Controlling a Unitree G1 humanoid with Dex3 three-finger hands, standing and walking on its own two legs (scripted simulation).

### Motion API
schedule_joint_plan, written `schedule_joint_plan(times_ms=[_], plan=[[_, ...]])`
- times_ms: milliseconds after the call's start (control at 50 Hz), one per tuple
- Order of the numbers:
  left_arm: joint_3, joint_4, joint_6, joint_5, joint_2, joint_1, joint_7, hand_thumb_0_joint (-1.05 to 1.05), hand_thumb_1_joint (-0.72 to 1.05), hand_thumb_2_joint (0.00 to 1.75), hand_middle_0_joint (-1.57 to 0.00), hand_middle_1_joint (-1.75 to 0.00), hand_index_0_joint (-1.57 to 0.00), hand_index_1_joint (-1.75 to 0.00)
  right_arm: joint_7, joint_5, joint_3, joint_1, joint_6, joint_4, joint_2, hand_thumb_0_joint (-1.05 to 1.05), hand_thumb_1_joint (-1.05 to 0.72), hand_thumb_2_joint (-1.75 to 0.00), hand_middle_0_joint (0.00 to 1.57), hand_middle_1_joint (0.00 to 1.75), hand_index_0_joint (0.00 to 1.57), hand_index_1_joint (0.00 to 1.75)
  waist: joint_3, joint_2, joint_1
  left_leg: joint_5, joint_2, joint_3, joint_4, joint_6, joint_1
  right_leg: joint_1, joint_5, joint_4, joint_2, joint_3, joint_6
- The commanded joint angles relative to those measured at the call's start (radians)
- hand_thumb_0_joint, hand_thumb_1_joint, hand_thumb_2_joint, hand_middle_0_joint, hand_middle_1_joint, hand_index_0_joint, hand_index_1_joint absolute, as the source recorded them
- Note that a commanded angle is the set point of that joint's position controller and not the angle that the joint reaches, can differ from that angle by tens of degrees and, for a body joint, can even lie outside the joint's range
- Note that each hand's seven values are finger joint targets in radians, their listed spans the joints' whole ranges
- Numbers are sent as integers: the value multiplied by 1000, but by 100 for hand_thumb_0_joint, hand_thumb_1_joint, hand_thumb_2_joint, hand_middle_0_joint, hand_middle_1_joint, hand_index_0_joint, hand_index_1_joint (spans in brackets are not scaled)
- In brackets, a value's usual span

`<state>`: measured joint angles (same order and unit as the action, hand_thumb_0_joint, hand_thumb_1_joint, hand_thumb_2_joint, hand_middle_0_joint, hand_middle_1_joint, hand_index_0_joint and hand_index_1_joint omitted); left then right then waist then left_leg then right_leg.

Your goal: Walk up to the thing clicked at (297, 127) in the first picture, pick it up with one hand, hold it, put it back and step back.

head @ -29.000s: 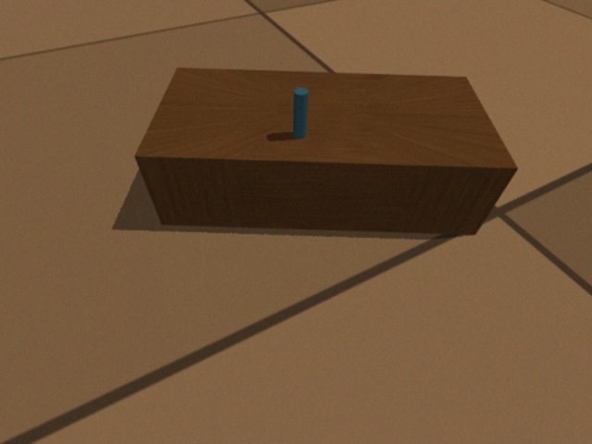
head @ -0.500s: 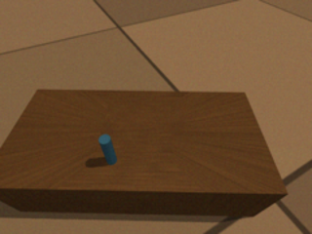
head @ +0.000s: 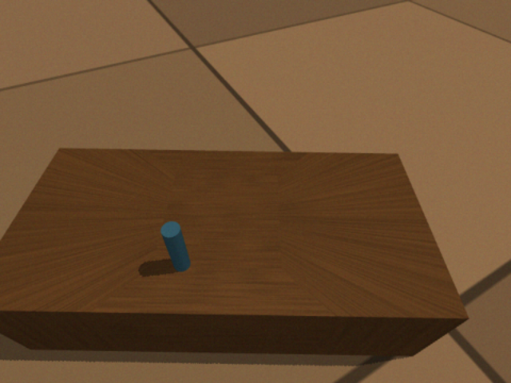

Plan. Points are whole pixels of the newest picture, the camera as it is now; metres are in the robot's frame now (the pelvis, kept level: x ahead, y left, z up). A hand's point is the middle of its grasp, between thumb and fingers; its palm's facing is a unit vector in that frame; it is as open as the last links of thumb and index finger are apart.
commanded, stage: stand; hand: left
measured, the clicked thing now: (176, 248) +0.51 +0.23 -0.30
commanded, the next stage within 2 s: step back in 0.22 s
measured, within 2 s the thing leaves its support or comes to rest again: neither
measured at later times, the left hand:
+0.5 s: hand out of the picture +0.08 +0.31 -0.18, palm faces -0.04 -0.92 -0.38, open 7.4 cm
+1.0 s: hand out of the picture -0.02 +0.28 -0.16, palm faces -0.10 -0.92 -0.39, open 7.3 cm
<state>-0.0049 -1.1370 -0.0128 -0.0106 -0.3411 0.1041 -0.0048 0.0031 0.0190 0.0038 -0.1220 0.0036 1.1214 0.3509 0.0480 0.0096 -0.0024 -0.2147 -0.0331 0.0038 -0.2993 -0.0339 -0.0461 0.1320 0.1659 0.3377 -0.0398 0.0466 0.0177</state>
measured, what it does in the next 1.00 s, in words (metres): walks backwards: right foot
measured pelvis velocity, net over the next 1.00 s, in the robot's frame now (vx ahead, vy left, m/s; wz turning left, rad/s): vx -0.14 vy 0.04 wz -0.09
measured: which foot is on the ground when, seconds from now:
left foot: down 0.00-0.90, up 0.92-1.00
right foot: down 0.00-0.50, up 0.52-0.86, down 0.88-1.00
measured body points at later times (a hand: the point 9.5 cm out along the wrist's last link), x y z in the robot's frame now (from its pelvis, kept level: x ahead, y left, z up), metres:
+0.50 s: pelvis -0.05 +0.04 -0.03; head +0.01 +0.05 +0.42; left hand +0.08 +0.35 -0.15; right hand +0.03 -0.30 -0.14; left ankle -0.08 +0.15 -0.75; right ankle +0.01 -0.13 -0.75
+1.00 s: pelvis -0.14 +0.04 -0.02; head -0.08 +0.02 +0.42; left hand -0.01 +0.33 -0.13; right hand -0.05 -0.28 -0.15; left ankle -0.14 +0.16 -0.69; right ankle -0.14 -0.08 -0.75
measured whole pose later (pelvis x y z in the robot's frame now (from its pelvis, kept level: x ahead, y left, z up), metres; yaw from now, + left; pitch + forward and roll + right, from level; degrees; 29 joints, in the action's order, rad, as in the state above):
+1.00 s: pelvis -0.14 +0.04 -0.02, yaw -5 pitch -2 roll +1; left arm -0.06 -0.85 0.04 -0.02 -0.34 0.14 0.00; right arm -0.02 0.00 0.05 -0.11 -0.06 0.87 0.38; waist 0.19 0.02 -0.01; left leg -0.53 0.09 0.09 -1.08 0.01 -0.44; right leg 0.28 0.33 0.65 0.02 -0.06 -0.03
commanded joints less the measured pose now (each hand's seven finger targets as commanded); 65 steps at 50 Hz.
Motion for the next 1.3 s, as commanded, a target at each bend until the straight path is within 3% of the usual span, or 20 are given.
schedule_joint_plan(times_ms=[0,180,260,360,400,440,480,520,580,720,820,860,880,900,1000,1120,1160,1180,1220,1280], plan=[[-41,58,-17,3,-221,-36,14,0,90,90,-20,-30,-20,-30,-13,-5,39,28,20,-55,207,0,-90,-90,20,30,20,30,-54,-6,-2,138,-100,68,55,37,-60,-55,-131,-49,-98,-88,-34],[-40,58,-18,2,-222,-30,14,0,90,90,-20,-30,-20,-30,-11,-6,37,24,20,-56,204,0,-90,-90,20,30,20,30,-54,-3,0,118,-98,66,58,41,-68,-57,-135,-49,-100,-92,-33],[-99,133,2,22,-288,-13,26,0,90,90,-20,-30,-20,-30,-5,-27,69,22,-15,-113,233,0,-90,-90,20,30,20,30,-69,-56,-2,274,-39,34,-207,77,-119,-8,-404,58,-129,-133,-100],[-115,246,20,-17,-331,-115,31,0,90,90,-20,-30,-20,-30,6,-18,92,-72,-55,-163,212,0,-90,-90,20,30,20,30,-105,-220,27,-345,44,62,-625,88,-179,158,-306,25,-340,-296,-280],[-108,276,25,-18,-305,-160,35,0,90,90,-20,-30,-20,-30,8,-26,100,-115,-51,-169,220,0,-90,-90,20,30,20,30,-108,-208,54,-280,21,82,-539,101,-178,174,-334,130,-282,-224,-229],[-93,293,42,-8,-273,-162,32,0,90,90,-20,-30,-20,-30,1,-9,105,-144,-34,-169,225,0,-90,-90,20,30,20,30,-94,-109,65,78,-4,56,-217,79,-183,150,-224,276,-161,-138,-135],[-83,308,64,6,-195,-97,36,0,90,90,-20,-30,-20,-30,-2,31,135,-80,-19,-209,349,0,-90,-90,20,30,20,30,-64,212,18,497,-245,413,-51,170,-115,357,413,593,132,-129,-52],[-93,293,72,-2,-217,-88,53,0,90,90,-20,-30,-20,-30,-10,19,139,-34,-17,-248,382,0,-90,-90,20,30,20,30,-93,188,38,590,-335,466,-75,279,-172,339,499,834,164,-264,-49],[-93,280,67,10,-231,3,52,0,90,90,-20,-30,-20,-30,-34,24,118,53,-10,-289,293,0,-90,-90,20,30,20,30,-81,147,-33,627,-213,249,-187,247,-65,437,353,926,147,-266,-37],[-107,359,47,-7,-221,-32,33,0,90,90,-20,-30,-20,-30,-47,6,125,-84,-11,-309,284,0,-90,-90,20,30,20,30,-94,107,46,647,-241,240,-242,288,79,370,351,604,97,-172,7],[-116,327,35,-15,-196,90,22,0,90,90,-20,-30,-20,-30,-34,-8,116,-17,-26,-341,291,0,-90,-90,20,30,20,30,-145,135,-9,446,-185,172,-317,210,-54,112,128,172,82,-57,-45],[-137,325,20,-34,-273,118,28,0,90,90,-20,-30,-20,-30,-30,-22,97,-1,-27,-357,239,0,-90,-90,20,30,20,30,-157,-33,-21,185,-95,132,-435,118,-299,-65,-174,98,-72,-284,-100],[-154,340,26,-13,-364,65,21,0,90,90,-20,-30,-20,-30,-35,-28,92,32,-32,-365,206,0,-90,-90,20,30,20,30,-88,-258,-34,-200,107,16,-626,53,-376,52,-302,42,-262,-507,-283],[-155,372,18,-23,-377,45,21,0,90,90,-20,-30,-20,-30,-46,-19,101,40,-42,-351,225,0,-90,-90,20,30,20,30,-33,-260,-53,-459,121,111,-850,40,-372,166,-369,16,-365,-626,-370],[-130,424,29,-18,-248,-33,36,0,90,90,-20,-30,-20,-30,-44,-29,88,-74,-24,-308,236,0,-90,-90,20,30,20,30,-75,-134,-3,-307,140,136,-865,14,-415,32,-466,155,-163,-277,-248],[-126,439,48,-17,-267,46,32,0,90,90,-20,-30,-20,-30,-38,-6,89,-87,-10,-321,206,0,-90,-90,20,30,20,30,-129,-227,-31,-240,71,18,-338,29,-328,-102,-459,242,-171,-291,-221],[-119,452,59,-8,-270,7,24,0,90,90,-20,-30,-20,-30,-32,3,104,-143,-3,-295,212,0,-90,-90,20,30,20,30,-131,-170,12,17,64,0,-130,50,-156,38,-291,286,-133,-257,-161],[-109,461,63,-7,-236,24,20,0,90,90,-20,-30,-20,-30,-31,19,119,-127,2,-307,261,0,-90,-90,20,30,20,30,-123,-70,3,92,-49,170,-103,92,-82,189,-105,350,-70,-241,-106],[-128,468,62,-10,-241,-48,35,0,90,90,-20,-30,-20,-30,-20,18,147,-82,3,-337,411,0,-90,-90,20,30,20,30,-91,202,60,308,-397,552,-23,331,-206,308,497,734,140,-189,-33],[-131,408,64,5,-234,42,35,0,90,90,-20,-30,-20,-30,-34,19,115,44,9,-348,297,0,-90,-90,20,30,20,30,-51,76,-34,401,-248,287,-100,263,-172,372,379,951,155,-274,-40]])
